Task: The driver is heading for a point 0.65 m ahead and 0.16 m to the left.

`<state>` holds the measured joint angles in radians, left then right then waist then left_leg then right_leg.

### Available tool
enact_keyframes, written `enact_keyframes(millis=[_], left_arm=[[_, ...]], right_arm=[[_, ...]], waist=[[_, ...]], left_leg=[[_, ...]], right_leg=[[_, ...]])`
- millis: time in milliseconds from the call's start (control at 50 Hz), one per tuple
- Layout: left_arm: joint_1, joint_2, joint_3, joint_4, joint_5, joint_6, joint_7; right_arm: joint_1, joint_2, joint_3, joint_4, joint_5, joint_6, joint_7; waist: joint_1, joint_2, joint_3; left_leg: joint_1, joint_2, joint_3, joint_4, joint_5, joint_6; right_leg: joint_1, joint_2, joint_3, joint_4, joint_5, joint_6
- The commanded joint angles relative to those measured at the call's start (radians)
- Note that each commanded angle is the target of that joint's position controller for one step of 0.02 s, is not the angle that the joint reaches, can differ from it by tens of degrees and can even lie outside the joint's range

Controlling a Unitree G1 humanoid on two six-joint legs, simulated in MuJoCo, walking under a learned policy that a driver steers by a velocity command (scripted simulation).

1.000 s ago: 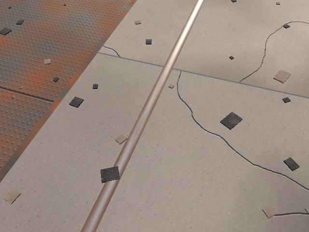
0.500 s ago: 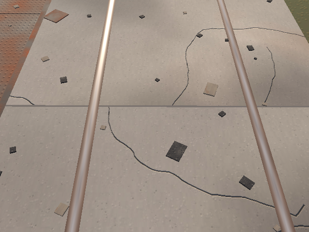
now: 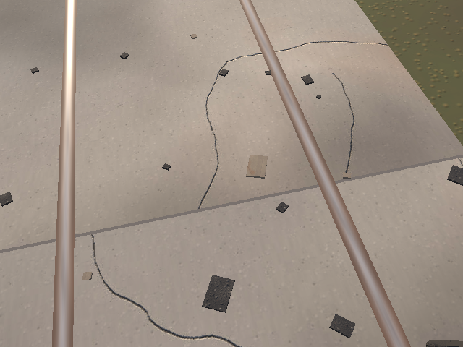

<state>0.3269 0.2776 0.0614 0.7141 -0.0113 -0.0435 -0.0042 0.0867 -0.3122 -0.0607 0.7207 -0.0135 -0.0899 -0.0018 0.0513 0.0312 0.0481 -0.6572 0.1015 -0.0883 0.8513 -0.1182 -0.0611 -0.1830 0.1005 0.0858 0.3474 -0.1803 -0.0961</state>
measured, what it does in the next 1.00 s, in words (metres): walks ahead, turning left: left foot, then right foot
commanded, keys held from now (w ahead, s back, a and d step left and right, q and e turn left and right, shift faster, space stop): w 0.04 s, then w+q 0.68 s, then no key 0.28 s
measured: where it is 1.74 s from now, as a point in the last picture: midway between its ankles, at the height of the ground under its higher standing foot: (235, 303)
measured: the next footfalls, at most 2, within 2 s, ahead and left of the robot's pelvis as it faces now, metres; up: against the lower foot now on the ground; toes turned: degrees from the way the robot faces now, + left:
left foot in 0.22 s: +0.32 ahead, +0.15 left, +0.00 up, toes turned -2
right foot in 0.72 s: +0.61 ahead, -0.03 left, +0.00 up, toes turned +18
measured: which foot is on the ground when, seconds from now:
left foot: up 0.00-0.20, down 0.22-0.74, up 0.76-1.00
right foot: down 0.00-0.26, up 0.28-0.70, down 0.72-1.00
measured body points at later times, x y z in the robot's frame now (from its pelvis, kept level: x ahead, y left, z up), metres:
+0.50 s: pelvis +0.29 +0.07 +0.00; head +0.32 +0.09 +0.45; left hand +0.45 +0.34 -0.09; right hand +0.35 -0.20 -0.11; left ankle +0.28 +0.15 -0.75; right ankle +0.41 -0.10 -0.69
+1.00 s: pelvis +0.53 +0.06 +0.00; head +0.57 +0.06 +0.45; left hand +0.53 +0.35 -0.12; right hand +0.77 -0.15 -0.11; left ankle +0.56 +0.22 -0.71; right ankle +0.57 -0.04 -0.75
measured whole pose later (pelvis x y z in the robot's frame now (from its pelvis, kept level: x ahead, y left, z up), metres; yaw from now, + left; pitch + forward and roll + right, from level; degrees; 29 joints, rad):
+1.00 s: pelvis +0.53 +0.06 +0.00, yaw +18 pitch +1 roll -1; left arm 0.23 0.26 0.05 0.81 0.01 -0.07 -0.02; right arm 0.17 -0.31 -0.05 0.69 0.00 0.00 -0.01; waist 0.04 0.04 0.06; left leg -0.52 0.03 -0.07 0.78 -0.26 -0.05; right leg -0.20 0.04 -0.02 0.35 -0.17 -0.04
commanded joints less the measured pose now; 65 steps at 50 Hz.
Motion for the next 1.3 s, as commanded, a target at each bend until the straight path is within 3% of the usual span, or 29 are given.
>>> enact_keyframes(millis=[20,80,160,200,220,240,260,280,300,340,420,540,640,700,720,740,760,780,820,840,880,940,1020,1080,1100,1140,1160,1220,1300], left_arm=[[-0.023,0.177,0.049,-0.062,-0.006,-0.013,0.019],[0.03,0.166,0.043,-0.026,-0.007,-0.016,0.019],[0.064,0.175,0.045,0.012,0.0,-0.009,0.017],[0.041,0.183,0.047,0.017,0.0,-0.002,0.019],[0.032,0.17,0.04,0.015,0.005,0.002,0.021],[0.034,0.144,0.024,-0.005,0.02,0.004,0.027],[0.148,0.079,0.005,-0.023,0.014,-0.011,0.022],[0.112,0.115,0.003,-0.029,0.015,-0.03,0.017],[0.004,0.167,0.016,-0.048,-0.009,-0.044,0.008],[-0.113,0.152,0.014,-0.076,0.01,-0.066,0.004],[-0.095,0.109,0.012,-0.082,0.031,-0.058,0.007],[-0.298,0.061,-0.007,-0.127,0.02,-0.062,0.003],[-0.382,0.093,0.006,-0.149,0.004,-0.081,-0.015],[-0.247,0.14,0.031,-0.114,0.004,-0.092,-0.008],[-0.119,0.177,0.046,-0.096,0.019,-0.095,0.001],[0.004,0.261,0.066,-0.084,0.042,-0.088,0.008],[0.036,0.239,0.064,-0.054,0.027,-0.073,-0.002],[-0.022,0.155,0.041,-0.069,0.016,-0.069,-0.004],[-0.115,0.091,0.017,-0.07,0.023,-0.059,-0.011],[-0.145,0.071,0.008,-0.061,0.025,-0.059,-0.015],[-0.17,0.077,0.007,-0.035,0.03,-0.061,-0.022],[-0.206,0.122,0.018,-0.005,0.023,-0.049,-0.013],[-0.168,0.153,0.02,0.042,0.007,-0.029,-0.006],[-0.174,0.152,0.012,0.067,-0.007,-0.019,-0.007],[-0.154,0.129,0.003,0.081,-0.008,-0.019,-0.008],[-0.008,0.07,-0.021,0.106,0.04,-0.031,-0.014],[-0.001,0.042,-0.034,0.114,0.035,-0.022,-0.007],[-0.088,0.115,-0.02,0.116,0.026,0.016,0.007],[-0.07,0.116,-0.021,0.137,0.023,0.031,0.016]], right_arm=[[-0.071,-0.039,-0.003,-0.068,0.006,-0.011,0.008],[-0.119,-0.044,0.002,-0.074,0.019,-0.025,0.029],[-0.132,-0.077,-0.004,-0.088,0.023,-0.031,0.044],[-0.051,-0.1,-0.015,-0.07,0.024,-0.032,0.043],[0.068,-0.13,-0.033,-0.034,0.019,-0.033,0.04],[0.225,-0.176,-0.045,-0.009,0.012,-0.032,0.04],[0.307,-0.261,-0.069,0.012,0.01,-0.024,0.046],[0.316,-0.181,-0.048,0.019,0.043,-0.021,0.055],[0.257,-0.13,-0.033,0.005,0.044,-0.017,0.051],[0.187,-0.108,-0.024,-0.016,0.023,-0.003,0.042],[0.181,-0.102,-0.019,-0.023,0.024,0.002,0.022],[0.261,-0.143,-0.036,0.008,0.038,0.024,-0.011],[0.322,-0.135,-0.038,0.027,0.045,0.047,-0.023],[0.282,-0.123,-0.039,0.012,0.041,0.055,-0.023],[0.265,-0.082,-0.023,-0.006,0.031,0.052,-0.017],[0.348,-0.017,-0.003,-0.027,0.03,0.046,-0.019],[0.423,-0.028,0.004,-0.037,0.038,0.041,-0.021],[0.386,-0.115,-0.017,-0.015,0.041,0.044,-0.023],[0.26,-0.124,-0.027,-0.035,0.022,0.059,-0.026],[0.244,-0.112,-0.03,-0.041,0.014,0.067,-0.026],[0.261,-0.05,-0.016,-0.04,0.02,0.08,-0.022],[0.229,-0.015,0.002,-0.051,0.012,0.084,-0.016],[0.135,-0.04,0.003,-0.069,0.012,0.086,-0.006],[0.107,-0.052,-0.004,-0.077,0.004,0.086,-0.004],[0.103,-0.066,-0.008,-0.08,-0.002,0.085,-0.008],[0.082,-0.156,-0.022,-0.109,-0.013,0.096,-0.027],[0.06,-0.073,0.0,-0.1,-0.008,0.104,-0.024],[0.005,-0.054,0.004,-0.104,0.0,0.102,0.001],[0.022,-0.056,0.001,-0.078,0.003,0.085,0.004]], waist=[[-0.003,-0.108,-0.041],[0.031,-0.12,-0.03],[0.031,-0.138,-0.001],[-0.018,-0.146,-0.032],[-0.076,-0.122,-0.118],[-0.138,-0.044,-0.262],[-0.095,0.225,-0.362],[-0.115,0.221,-0.341],[-0.127,0.125,-0.197],[-0.105,-0.012,-0.062],[-0.053,0.053,-0.073],[-0.114,0.05,-0.038],[-0.125,0.064,-0.036],[-0.039,0.089,-0.083],[0.025,0.053,-0.198],[0.028,-0.134,-0.354],[-0.004,-0.358,-0.401],[0.0,-0.22,-0.27],[-0.02,-0.077,-0.115],[-0.045,-0.082,-0.094],[-0.075,-0.137,-0.089],[-0.086,-0.149,-0.134],[-0.048,-0.136,-0.154],[-0.066,-0.121,-0.128],[-0.071,-0.105,-0.122],[0.005,0.085,-0.202],[-0.002,0.123,-0.239],[-0.034,0.052,-0.118],[-0.031,0.03,-0.126]], left_leg=[[0.098,-0.054,0.036,-0.203,0.187,-0.017],[0.136,-0.057,0.04,-0.294,0.275,0.002],[0.075,-0.054,0.049,-0.343,0.126,0.076],[0.175,-0.09,0.093,-0.373,0.045,0.125],[0.34,-0.114,0.11,-0.386,0.074,0.159],[0.604,0.005,-0.052,-0.357,0.131,0.224],[0.941,0.203,-0.51,-0.438,-0.056,0.393],[0.994,0.223,-0.717,-0.567,-0.271,0.397],[0.889,0.208,-0.602,-0.578,-0.321,0.353],[0.673,0.132,-0.424,-0.607,-0.145,0.325],[0.55,0.058,-0.292,-0.644,0.108,0.329],[0.439,-0.01,-0.199,-0.634,0.132,0.275],[0.521,0.024,-0.308,-0.543,0.073,0.249],[0.526,0.004,-0.331,-0.409,0.172,0.21],[0.45,-0.044,-0.281,-0.22,0.155,0.18],[0.195,-0.174,-0.146,0.105,-0.087,0.106],[-0.006,-0.197,-0.092,0.32,-0.504,0.071],[-0.054,-0.142,-0.123,0.409,-0.466,0.056],[-0.014,-0.101,-0.065,0.397,-0.382,0.027],[0.022,-0.073,-0.057,0.337,-0.362,0.023],[0.119,-0.068,-0.018,0.211,-0.318,0.011],[0.238,-0.061,0.021,-0.009,-0.182,0.001],[0.339,-0.078,0.046,-0.189,-0.02,0.019],[0.435,-0.093,0.062,-0.362,0.057,0.062],[0.498,-0.083,0.044,-0.443,0.136,0.085],[0.713,0.127,-0.155,-0.389,0.562,0.199],[0.666,0.14,-0.169,-0.389,0.426,0.249],[0.536,0.003,-0.08,-0.377,0.205,0.165],[0.531,-0.01,-0.064,-0.347,0.352,0.156]], right_leg=[[-0.058,-0.192,0.152,-0.125,0.131,-0.132],[-0.01,-0.232,0.164,-0.112,0.084,-0.122],[0.165,-0.319,0.197,-0.049,0.2,-0.105],[0.212,-0.309,0.156,0.048,0.459,-0.077],[0.204,-0.258,0.101,0.2,0.617,-0.054],[0.075,-0.204,0.05,0.455,0.494,-0.021],[-0.317,-0.038,-0.032,0.816,-0.017,0.074],[-0.494,-0.035,0.045,0.905,-0.357,0.078],[-0.574,-0.09,0.061,0.936,-0.288,0.069],[-0.555,-0.148,0.023,0.823,-0.175,0.069],[-0.447,-0.17,-0.006,0.63,-0.108,0.119],[-0.35,-0.111,-0.024,0.262,0.212,0.166],[-0.277,-0.078,0.008,0.127,0.203,0.144],[-0.074,-0.088,-0.009,0.053,0.143,0.082],[0.153,-0.184,0.059,0.083,0.13,0.028],[0.496,-0.4,0.349,0.1,0.141,-0.096],[0.57,-0.536,0.658,0.027,0.118,-0.196],[0.445,-0.505,0.583,0.015,0.154,-0.173],[0.204,-0.413,0.296,0.019,0.5,-0.135],[0.129,-0.379,0.218,0.01,0.598,-0.123],[0.028,-0.326,0.119,-0.032,0.672,-0.119],[-0.017,-0.31,0.033,-0.054,0.736,-0.133],[-0.002,-0.308,0.006,-0.048,0.616,-0.115],[-0.015,-0.3,0.021,0.006,0.425,-0.078],[-0.036,-0.271,0.02,0.035,0.327,-0.039],[-0.16,-0.148,-0.063,0.137,-0.092,0.077],[-0.118,-0.151,-0.073,0.123,-0.166,0.109],[-0.101,-0.139,-0.085,0.09,-0.05,0.119],[-0.036,-0.155,-0.074,0.091,0.053,0.116]])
